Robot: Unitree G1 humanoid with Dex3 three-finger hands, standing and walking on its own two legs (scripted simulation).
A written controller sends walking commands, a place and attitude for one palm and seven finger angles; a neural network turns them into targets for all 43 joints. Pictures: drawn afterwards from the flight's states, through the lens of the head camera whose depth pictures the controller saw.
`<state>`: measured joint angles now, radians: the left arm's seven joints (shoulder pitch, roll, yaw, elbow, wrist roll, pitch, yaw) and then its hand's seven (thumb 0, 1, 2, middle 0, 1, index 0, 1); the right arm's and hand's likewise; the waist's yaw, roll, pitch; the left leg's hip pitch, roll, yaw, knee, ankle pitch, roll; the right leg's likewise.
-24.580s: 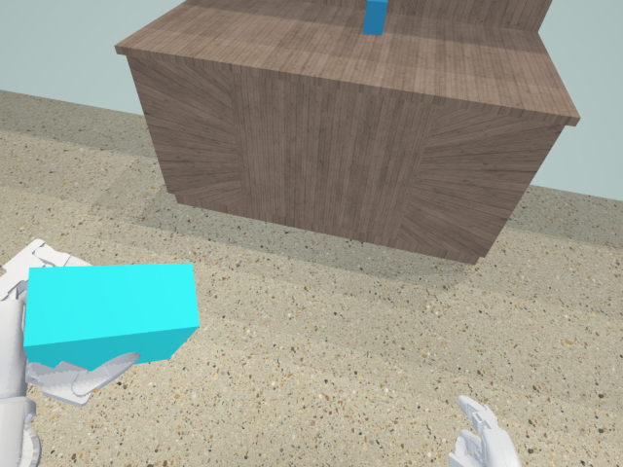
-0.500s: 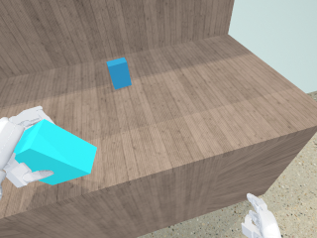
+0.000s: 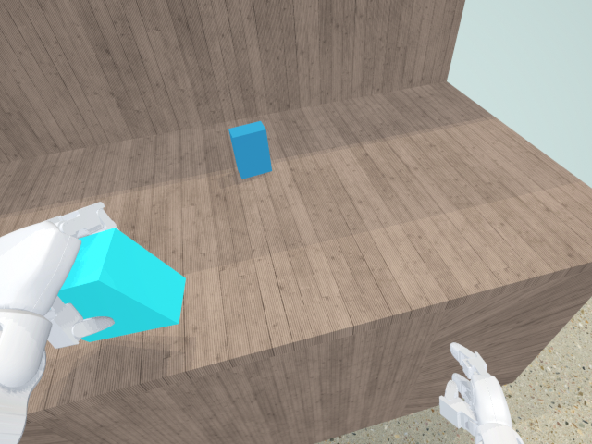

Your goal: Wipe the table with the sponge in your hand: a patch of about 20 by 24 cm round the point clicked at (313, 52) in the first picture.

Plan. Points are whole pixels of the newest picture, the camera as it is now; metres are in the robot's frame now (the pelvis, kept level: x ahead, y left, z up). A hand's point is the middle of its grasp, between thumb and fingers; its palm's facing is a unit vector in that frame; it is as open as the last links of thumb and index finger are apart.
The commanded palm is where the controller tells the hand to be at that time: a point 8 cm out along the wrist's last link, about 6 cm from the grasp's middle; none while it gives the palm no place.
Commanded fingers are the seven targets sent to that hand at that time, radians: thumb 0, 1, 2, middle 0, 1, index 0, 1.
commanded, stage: turn the palm down, sponge in hand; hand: left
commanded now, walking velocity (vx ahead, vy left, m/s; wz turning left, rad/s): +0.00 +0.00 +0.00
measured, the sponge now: (114, 298) +0.24 +0.27 +0.12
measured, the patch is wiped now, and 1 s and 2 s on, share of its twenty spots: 0.00 0.00 0.00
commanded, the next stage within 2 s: move the sponge above the wiping area in 0.92 s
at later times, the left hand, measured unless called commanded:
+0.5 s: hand (27, 263) +0.22 +0.33 +0.19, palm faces +0.27 -0.05 -0.96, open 10.5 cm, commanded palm +0.18 +0.31 +0.23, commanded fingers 0.00 0.10 1.30 -1.20 -1.60 -1.20 -1.60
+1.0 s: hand (52, 277) +0.22 +0.30 +0.18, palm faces +0.17 -0.06 -0.98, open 10.5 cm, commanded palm +0.18 +0.28 +0.23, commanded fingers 0.00 0.10 1.30 -1.20 -1.60 -1.20 -1.60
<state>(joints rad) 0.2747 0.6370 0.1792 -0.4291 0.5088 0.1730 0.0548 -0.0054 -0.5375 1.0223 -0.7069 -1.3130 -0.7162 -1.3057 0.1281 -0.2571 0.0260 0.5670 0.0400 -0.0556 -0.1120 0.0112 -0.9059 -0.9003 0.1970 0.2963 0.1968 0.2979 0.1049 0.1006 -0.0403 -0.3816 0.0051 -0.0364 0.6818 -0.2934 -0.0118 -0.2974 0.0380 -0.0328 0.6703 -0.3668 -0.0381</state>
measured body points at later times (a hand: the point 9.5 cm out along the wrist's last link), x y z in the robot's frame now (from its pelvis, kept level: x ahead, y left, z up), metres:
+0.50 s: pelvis -0.02 +0.03 +0.01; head -0.03 -0.01 +0.46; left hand +0.20 +0.33 +0.24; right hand +0.24 -0.16 -0.05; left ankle +0.04 +0.13 -0.72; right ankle -0.01 -0.10 -0.72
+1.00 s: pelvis -0.02 +0.00 +0.02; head -0.04 -0.05 +0.46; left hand +0.21 +0.30 +0.23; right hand +0.25 -0.18 -0.06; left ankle +0.04 +0.13 -0.72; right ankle +0.00 -0.10 -0.72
